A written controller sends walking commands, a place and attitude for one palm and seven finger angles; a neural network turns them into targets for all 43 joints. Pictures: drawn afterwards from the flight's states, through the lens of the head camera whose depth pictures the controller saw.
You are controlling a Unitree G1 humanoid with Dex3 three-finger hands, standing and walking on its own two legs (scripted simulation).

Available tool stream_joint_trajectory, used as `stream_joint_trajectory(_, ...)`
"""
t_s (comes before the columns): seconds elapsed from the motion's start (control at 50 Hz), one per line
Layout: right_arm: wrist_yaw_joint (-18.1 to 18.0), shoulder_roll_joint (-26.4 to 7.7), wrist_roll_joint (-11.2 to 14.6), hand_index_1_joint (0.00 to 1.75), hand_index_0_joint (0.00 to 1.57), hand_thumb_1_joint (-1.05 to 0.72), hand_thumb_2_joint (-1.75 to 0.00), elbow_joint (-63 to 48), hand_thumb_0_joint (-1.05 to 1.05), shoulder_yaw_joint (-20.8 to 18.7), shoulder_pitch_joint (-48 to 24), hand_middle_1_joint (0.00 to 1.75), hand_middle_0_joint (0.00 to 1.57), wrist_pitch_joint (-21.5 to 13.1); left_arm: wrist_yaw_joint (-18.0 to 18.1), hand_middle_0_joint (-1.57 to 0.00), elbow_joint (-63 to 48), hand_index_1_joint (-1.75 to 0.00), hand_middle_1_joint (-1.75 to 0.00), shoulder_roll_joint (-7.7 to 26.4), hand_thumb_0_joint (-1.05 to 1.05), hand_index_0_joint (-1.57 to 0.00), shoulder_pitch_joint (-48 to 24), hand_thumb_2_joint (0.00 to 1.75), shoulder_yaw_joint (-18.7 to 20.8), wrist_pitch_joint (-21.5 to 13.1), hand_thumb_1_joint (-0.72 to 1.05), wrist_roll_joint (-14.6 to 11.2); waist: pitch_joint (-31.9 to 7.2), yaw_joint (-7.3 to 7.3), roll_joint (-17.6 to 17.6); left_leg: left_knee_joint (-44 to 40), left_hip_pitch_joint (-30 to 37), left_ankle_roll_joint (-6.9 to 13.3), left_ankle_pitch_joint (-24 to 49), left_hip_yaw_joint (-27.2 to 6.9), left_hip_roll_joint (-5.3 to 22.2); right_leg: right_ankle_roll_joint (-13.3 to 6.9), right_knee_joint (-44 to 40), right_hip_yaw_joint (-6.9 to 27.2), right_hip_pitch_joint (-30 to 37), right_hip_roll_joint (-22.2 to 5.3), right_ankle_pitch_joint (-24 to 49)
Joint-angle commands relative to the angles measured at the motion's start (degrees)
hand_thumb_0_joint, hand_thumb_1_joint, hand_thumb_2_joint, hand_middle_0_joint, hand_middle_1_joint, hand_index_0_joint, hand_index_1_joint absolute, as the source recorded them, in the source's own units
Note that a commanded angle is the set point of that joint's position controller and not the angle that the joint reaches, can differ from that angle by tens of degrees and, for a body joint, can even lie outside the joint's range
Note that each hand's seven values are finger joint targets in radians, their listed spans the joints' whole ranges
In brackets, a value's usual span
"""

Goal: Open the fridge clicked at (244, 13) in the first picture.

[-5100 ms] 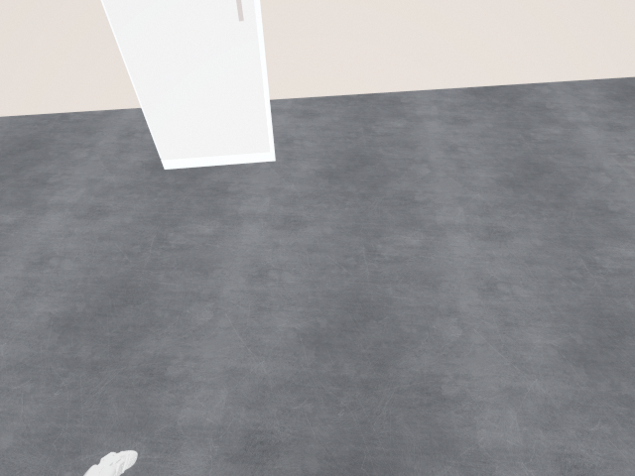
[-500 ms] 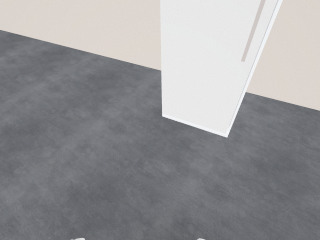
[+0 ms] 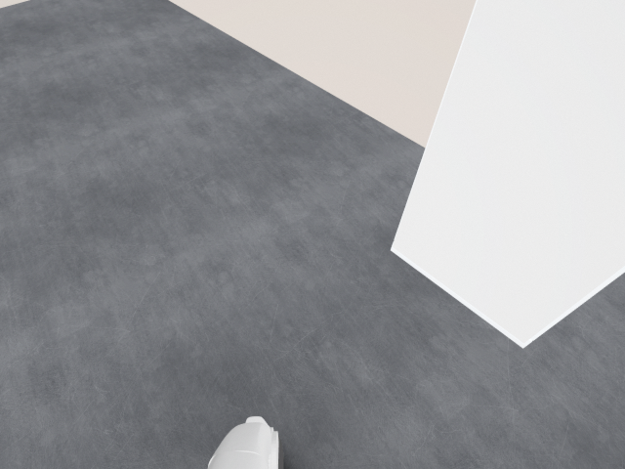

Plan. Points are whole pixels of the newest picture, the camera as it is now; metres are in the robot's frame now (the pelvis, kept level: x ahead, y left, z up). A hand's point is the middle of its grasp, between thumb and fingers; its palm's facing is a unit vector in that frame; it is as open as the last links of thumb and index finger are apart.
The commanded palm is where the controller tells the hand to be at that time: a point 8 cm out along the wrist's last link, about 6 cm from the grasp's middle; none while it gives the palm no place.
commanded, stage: turn to face it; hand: right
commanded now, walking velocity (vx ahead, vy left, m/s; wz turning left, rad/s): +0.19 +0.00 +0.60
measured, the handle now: out of the picture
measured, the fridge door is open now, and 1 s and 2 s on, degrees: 0 0 0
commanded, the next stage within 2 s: take the last steps up to it in 1.20 s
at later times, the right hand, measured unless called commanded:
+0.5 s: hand (446, 434) +0.21 -0.18 -0.18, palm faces +0.18 +0.97 -0.13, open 7.3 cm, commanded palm none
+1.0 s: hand (478, 468) +0.17 -0.21 -0.15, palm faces +0.40 +0.88 -0.28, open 7.4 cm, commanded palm none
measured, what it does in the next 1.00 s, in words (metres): walks ahead, turning right: left foot, then right foot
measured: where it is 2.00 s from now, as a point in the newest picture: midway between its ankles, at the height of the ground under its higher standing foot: outside the picture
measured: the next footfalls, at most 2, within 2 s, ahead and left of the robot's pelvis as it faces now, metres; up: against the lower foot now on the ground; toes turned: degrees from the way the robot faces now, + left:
left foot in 0.06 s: +0.18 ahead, +0.11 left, +0.00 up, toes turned +10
right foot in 0.50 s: +0.21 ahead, -0.11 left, +0.00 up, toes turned -18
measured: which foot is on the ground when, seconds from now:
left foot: up 0.00-0.04, down 0.06-0.50, up 0.52-1.00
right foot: down 0.00-0.04, up 0.06-0.48, down 0.50-1.00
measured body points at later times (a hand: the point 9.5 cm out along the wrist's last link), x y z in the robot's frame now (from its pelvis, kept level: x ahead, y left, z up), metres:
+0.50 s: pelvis +0.13 +0.00 -0.01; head +0.15 -0.03 +0.44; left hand +0.23 +0.23 -0.14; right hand +0.20 -0.24 -0.17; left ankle +0.14 +0.10 -0.73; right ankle +0.17 -0.10 -0.73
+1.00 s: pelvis +0.15 +0.02 +0.00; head +0.19 +0.02 +0.45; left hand +0.30 +0.24 -0.14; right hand +0.15 -0.26 -0.13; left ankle +0.19 +0.15 -0.72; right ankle +0.17 -0.09 -0.73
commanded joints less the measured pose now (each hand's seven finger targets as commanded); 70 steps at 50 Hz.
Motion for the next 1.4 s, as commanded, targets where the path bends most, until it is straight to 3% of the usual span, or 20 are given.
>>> stream_joint_trajectory(0.0,-0.47,-5.58,-0.41,0.3,0.2,-0.9,-0.9,-0.87,0.0,-1.02,12.53,0.3,0.2,-3.51,0.3,-0.2,-5.5,-0.3,-0.3,12.15,0.0,-0.2,-2.11,0.9,2.08,-0.57,0.9,-0.33,-9.75,-9.22,-4.14,-10.92,23.7,3.59,1.81,5.25,-6.64,-4.18,20.89,2.3,-4.94,-12.16,51.62)
stream_joint_trajectory(0.02,-1.24,-12.58,-0.67,0.3,0.2,-0.9,-0.9,0.6,0.0,-2.49,18.92,0.3,0.2,-4.49,-0.4,-0.2,-6.58,-0.3,-0.3,8.74,0.0,-0.2,0.19,0.9,1.33,-0.5,0.9,-1.28,-17.46,-11.24,7.65,-12.49,44.11,7.53,12.36,-10.97,6.08,-1.38,38.7,3.81,-23.31,-7.08,24.21)
stream_joint_trajectory(0.04,-2.15,-17.42,0.75,0.3,0.2,-0.9,-0.9,1.89,0.0,-3.01,22.67,0.3,0.2,-4.61,0.17,-0.2,-8.25,-0.3,-0.3,5.28,0.0,-0.2,-0.4,0.9,0.42,-0.58,0.9,-1.72,-23.08,-10.25,15.16,-15.71,51.4,14.44,36.32,-33.33,20.84,0.74,56.18,10.6,-36.62,1.8,-12.32)
stream_joint_trajectory(0.06,-3.0,-17.01,1.43,0.3,0.2,-0.9,-0.9,1.26,0.0,-2.61,20.51,0.3,0.2,-4.51,0.7,-0.2,-8.18,-0.3,-0.3,6.45,0.0,-0.2,-2.88,0.9,0.41,-0.15,0.9,-1.81,-23.53,-10.2,8.76,-18.57,45.49,14.91,38.96,-30.43,21.04,-0.34,58.8,20.32,-35.63,0.41,-9.49)
stream_joint_trajectory(0.12,-3.85,-8.42,1.04,0.3,0.2,-0.9,-0.9,-0.79,0.0,0.52,6.76,0.3,0.2,-4.89,0.79,-0.2,-4.84,-0.3,-0.3,4.55,0.0,-0.2,-2.76,0.9,-0.28,1.72,0.9,-0.5,-9.2,-3.38,2.54,-21.88,22.96,9.49,31.25,-14.78,14.61,-0.82,52.63,22.87,-31.75,-3.07,1.48)
stream_joint_trajectory(0.18,-4.08,-6.15,0.48,0.3,0.2,-0.9,-0.9,-1.01,0.0,1.97,0.87,0.3,0.2,-5.15,0.71,-0.2,-2.22,-0.3,-0.3,2.43,0.0,-0.2,3.02,0.9,-1.02,3.76,0.9,-0.59,-8.15,1.19,5.13,-24.25,14.03,6.91,26.01,-4.28,11.5,-0.36,41.12,22.72,-24.65,-1.96,3.39)
stream_joint_trajectory(0.36,-4.43,-8.59,0.27,0.3,0.2,-0.9,-0.9,-1.7,0.0,0.56,2.78,0.3,0.2,-2.75,-0.87,-0.2,-8.81,-0.3,-0.3,4.59,0.0,-0.2,-10.52,0.9,-0.34,4.45,0.9,-0.62,-3.72,-3.42,7.38,-23.29,20.03,7.57,14.16,-1.56,15.84,-0.23,24.21,18.24,-27.37,-0.26,1.57)
stream_joint_trajectory(0.44,-4.36,-9.55,0.71,0.3,0.2,-0.9,-0.9,-2.7,0.0,-0.32,3.33,0.3,0.2,-1.85,-1.3,-0.2,-9.98,-0.3,-0.3,6.79,0.0,-0.2,-7.99,0.9,0.44,4.03,0.9,-0.16,-6.65,-1.75,2.16,-11.32,20.33,3.09,12.12,2.89,14.04,-1.56,8.08,16.43,-17.63,1.31,11.19)
stream_joint_trajectory(0.46,-4.06,-8.17,1.11,0.3,0.2,-0.9,-0.9,-3.53,0.0,-0.31,4.39,0.3,0.2,-1.42,-1.22,-0.2,-10.13,-0.3,-0.3,10.55,0.0,-0.2,-5.67,0.9,1.34,3.71,0.9,0.11,-8.18,-0.56,-7.67,-2.1,13.61,-0.32,4.07,4.96,9.66,-4.69,2.04,25.26,-11.39,-3.51,22.24)
stream_joint_trajectory(0.48,-3.74,-5.01,1.45,0.3,0.2,-0.9,-0.9,-5.93,0.0,0.53,3.58,0.3,0.2,-1.2,-1.05,-0.2,-10.73,-0.3,-0.3,16.34,0.0,-0.2,-2.64,0.9,2.58,3.53,0.9,0.27,-7.97,0.64,-22.67,11.15,1.89,-4.8,-22.97,6.18,2.17,-12.11,-3.77,42.79,-6.55,-16.6,40.27)
stream_joint_trajectory(0.5,-4.23,-5.73,0.58,0.3,0.2,-0.9,-0.9,-7.29,0.0,0.87,-0.16,0.3,0.2,-0.72,-0.16,-0.2,-9.42,-0.3,-0.3,16.64,0.0,-0.2,-0.7,0.9,2.62,3.6,0.9,0.23,-9.77,2.58,-18.47,20.65,-0.48,-4.56,-28.44,-1.64,0.17,-15.92,-5.66,47.98,-6.98,-18.52,39.38)
stream_joint_trajectory(0.6,-3.29,-6.46,0.73,0.3,0.2,-0.9,-0.9,-4.89,0.0,-0.16,1.9,0.3,0.2,-0.66,0.57,-0.2,-12.6,-0.3,-0.3,13.74,0.0,-0.2,-10.71,0.9,1.71,2.63,0.9,-0.35,-10.97,-1.93,-5.85,24.44,-0.76,-5.49,-11.71,-6.84,1.4,-11.96,-4.8,34.76,-8.8,-8.8,31.88)
stream_joint_trajectory(0.84,-3.89,-7.52,1.0,0.3,0.2,-0.9,-0.9,-6.96,0.0,0.17,-0.06,0.3,0.2,0.08,-0.2,-0.2,-12.25,-0.3,-0.3,16.16,0.0,-0.2,-10.32,0.9,3.5,4.05,0.9,-0.26,-9.77,-0.2,-8.0,8.65,3.68,-6.08,-13.82,-7.32,-1.5,-13.67,-5.42,42.49,-9.33,-6.45,22.7)
stream_joint_trajectory(0.96,-4.41,-8.32,1.35,0.3,0.2,-0.9,-0.9,-6.04,0.0,0.42,8.33,0.3,0.2,-0.75,-0.65,-0.2,-14.15,-0.3,-0.3,15.49,0.0,-0.2,-14.96,0.9,3.72,4.9,0.9,-0.57,-11.07,-4.24,-7.54,-15.58,23.42,-4.0,-4.01,-5.74,-3.76,-9.76,-0.2,42.57,-21.19,-1.62,19.76)
stream_joint_trajectory(0.98,-4.72,-11.34,0.7,0.3,0.2,-0.9,-0.9,-5.95,0.0,-0.06,10.14,0.3,0.2,-1.37,-0.99,-0.2,-14.64,-0.3,-0.3,13.01,0.0,-0.2,-15.08,0.9,3.53,4.92,0.9,-1.07,-11.13,-5.12,0.04,-24.67,29.82,-2.17,-4.06,-11.74,2.44,-6.43,6.89,38.74,-27.99,2.39,13.08)
stream_joint_trajectory(1.0,-4.97,-16.43,-0.25,0.3,0.2,-0.9,-0.9,-6.76,0.0,-0.96,9.49,0.3,0.2,-1.84,-1.16,-0.2,-16.06,-0.3,-0.3,8.98,0.0,-0.2,-14.49,0.9,2.78,4.87,0.9,-1.28,-8.45,-4.93,16.75,-29.73,31.06,4.27,-5.07,-28.54,18.38,-1.31,20.62,27.2,-38.59,11.3,-3.18)
stream_joint_trajectory(1.02,-4.84,-17.21,0.24,0.3,0.2,-0.9,-0.9,-8.48,0.0,-0.48,6.41,0.3,0.2,-1.33,-1.04,-0.2,-16.37,-0.3,-0.3,11.24,0.0,-0.2,-14.7,0.9,3.23,5.15,0.9,-0.4,-7.52,-4.3,12.53,-29.54,21.7,8.4,-2.87,-27.96,23.15,-1.5,32.42,27.69,-35.98,9.93,-8.43)
stream_joint_trajectory(1.1,-4.67,-10.23,0.4,0.3,0.2,-0.9,-0.9,-8.96,0.0,0.96,-0.09,0.3,0.2,-2.32,-1.71,-0.2,-12.5,-0.3,-0.3,10.27,0.0,-0.2,-12.54,0.9,2.86,6.36,0.9,-0.18,-2.41,-0.48,9.0,-24.47,17.24,4.93,10.58,-12.31,11.78,-0.18,45.22,26.13,-34.83,6.22,2.29)
stream_joint_trajectory(1.28,-4.46,-13.16,-0.37,0.3,0.2,-0.9,-0.9,-3.33,0.0,0.25,10.95,0.3,0.2,-2.22,-1.06,-0.2,-12.53,-0.3,-0.3,8.41,0.0,-0.2,-19.92,0.9,0.78,5.74,0.9,-1.14,-6.46,-6.12,12.41,-19.97,27.85,7.7,27.07,-10.33,13.73,0.5,23.67,21.06,-27.26,6.16,-4.81)
stream_joint_trajectory(1.38,-3.85,-13.42,0.21,0.3,0.2,-0.9,-0.9,-1.18,0.0,-0.05,8.57,0.3,0.2,-2.02,-0.92,-0.2,-9.69,-0.3,-0.3,8.62,0.0,-0.2,-12.81,0.9,-0.04,3.95,0.9,-0.85,-8.54,-2.88,11.41,-18.16,21.1,3.12,2.73,-8.25,11.78,-1.46,0.99,18.04,-10.61,6.72,4.5)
